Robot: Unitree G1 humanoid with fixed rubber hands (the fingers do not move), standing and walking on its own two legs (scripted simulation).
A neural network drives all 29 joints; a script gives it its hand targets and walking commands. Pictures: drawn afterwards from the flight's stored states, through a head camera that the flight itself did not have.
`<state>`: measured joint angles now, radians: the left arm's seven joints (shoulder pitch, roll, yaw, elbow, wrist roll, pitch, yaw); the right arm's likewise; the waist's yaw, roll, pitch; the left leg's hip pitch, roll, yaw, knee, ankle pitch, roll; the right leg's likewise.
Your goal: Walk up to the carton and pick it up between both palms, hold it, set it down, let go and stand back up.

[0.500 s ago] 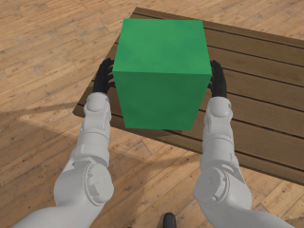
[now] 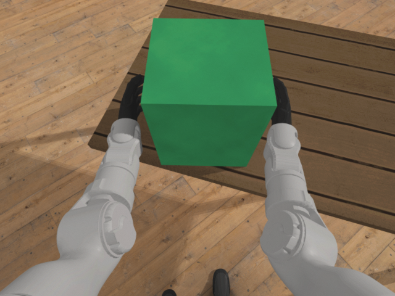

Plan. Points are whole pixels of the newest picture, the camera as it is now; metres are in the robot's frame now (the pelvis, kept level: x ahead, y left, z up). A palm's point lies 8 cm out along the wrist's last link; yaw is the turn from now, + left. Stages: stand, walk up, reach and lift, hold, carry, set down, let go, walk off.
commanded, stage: set down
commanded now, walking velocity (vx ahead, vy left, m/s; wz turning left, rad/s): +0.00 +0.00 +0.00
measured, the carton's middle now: (205, 101) +0.49 -0.06 +0.02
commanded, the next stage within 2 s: none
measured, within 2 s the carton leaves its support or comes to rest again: neither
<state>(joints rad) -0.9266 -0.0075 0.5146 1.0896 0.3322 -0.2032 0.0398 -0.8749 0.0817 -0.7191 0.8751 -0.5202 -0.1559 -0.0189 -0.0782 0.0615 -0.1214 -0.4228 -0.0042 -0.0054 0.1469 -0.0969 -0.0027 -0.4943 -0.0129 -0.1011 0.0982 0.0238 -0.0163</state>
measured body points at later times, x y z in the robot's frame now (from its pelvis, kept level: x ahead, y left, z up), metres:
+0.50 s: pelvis -0.01 +0.02 -0.01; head +0.10 -0.01 +0.43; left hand +0.50 +0.11 +0.08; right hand +0.45 -0.23 +0.06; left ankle -0.05 +0.12 -0.75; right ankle +0.01 -0.11 -0.75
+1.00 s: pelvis -0.04 -0.01 -0.02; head +0.05 -0.03 +0.42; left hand +0.49 +0.11 +0.13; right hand +0.44 -0.28 +0.12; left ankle -0.05 +0.12 -0.75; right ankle +0.01 -0.11 -0.75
